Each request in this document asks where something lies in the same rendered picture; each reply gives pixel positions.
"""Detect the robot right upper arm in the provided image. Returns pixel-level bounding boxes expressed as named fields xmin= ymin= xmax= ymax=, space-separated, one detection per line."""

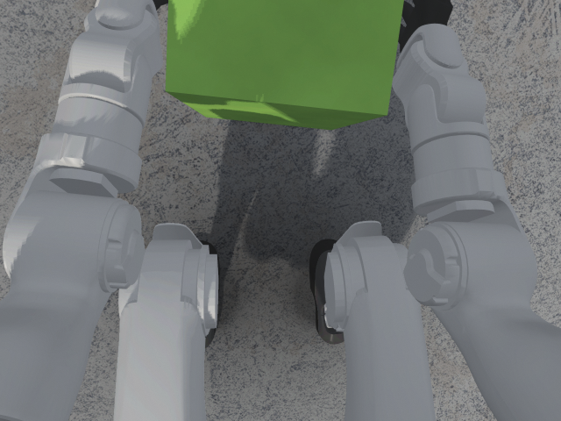
xmin=403 ymin=221 xmax=561 ymax=421

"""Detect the robot left shin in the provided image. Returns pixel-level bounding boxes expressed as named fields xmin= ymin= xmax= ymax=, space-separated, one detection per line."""
xmin=118 ymin=223 xmax=210 ymax=335

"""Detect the right robot hand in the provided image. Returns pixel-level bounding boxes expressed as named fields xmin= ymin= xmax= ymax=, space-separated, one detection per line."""
xmin=398 ymin=0 xmax=453 ymax=52

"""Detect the left robot thigh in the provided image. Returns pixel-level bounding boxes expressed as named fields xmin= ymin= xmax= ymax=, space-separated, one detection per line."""
xmin=113 ymin=239 xmax=218 ymax=421

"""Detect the robot left upper arm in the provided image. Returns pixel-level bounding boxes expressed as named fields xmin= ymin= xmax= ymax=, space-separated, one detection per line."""
xmin=0 ymin=190 xmax=145 ymax=421

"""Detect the robot right forearm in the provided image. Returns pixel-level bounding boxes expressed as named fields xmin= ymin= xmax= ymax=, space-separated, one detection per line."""
xmin=392 ymin=24 xmax=537 ymax=279

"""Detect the robot left forearm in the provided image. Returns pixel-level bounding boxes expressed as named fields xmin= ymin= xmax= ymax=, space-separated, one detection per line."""
xmin=3 ymin=0 xmax=163 ymax=276

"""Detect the carton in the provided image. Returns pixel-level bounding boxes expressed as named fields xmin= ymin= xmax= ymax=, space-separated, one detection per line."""
xmin=166 ymin=0 xmax=404 ymax=130

